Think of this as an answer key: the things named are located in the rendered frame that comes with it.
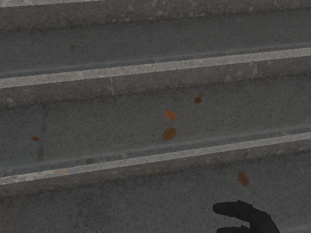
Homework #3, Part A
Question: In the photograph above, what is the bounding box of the robot right hand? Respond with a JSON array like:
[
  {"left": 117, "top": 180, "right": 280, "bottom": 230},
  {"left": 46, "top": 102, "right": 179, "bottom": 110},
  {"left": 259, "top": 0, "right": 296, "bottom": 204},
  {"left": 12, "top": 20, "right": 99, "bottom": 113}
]
[{"left": 213, "top": 200, "right": 284, "bottom": 233}]

